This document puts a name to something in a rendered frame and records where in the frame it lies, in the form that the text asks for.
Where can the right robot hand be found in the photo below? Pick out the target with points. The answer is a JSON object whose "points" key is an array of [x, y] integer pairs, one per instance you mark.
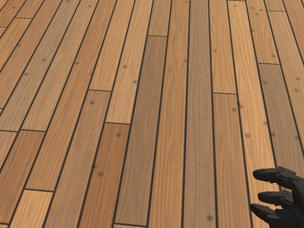
{"points": [[292, 214]]}

